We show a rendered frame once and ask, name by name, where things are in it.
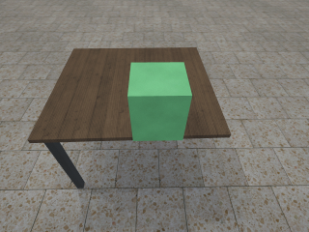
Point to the carton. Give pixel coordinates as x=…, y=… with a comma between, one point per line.
x=159, y=98

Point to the table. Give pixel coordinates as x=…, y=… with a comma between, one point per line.
x=89, y=100

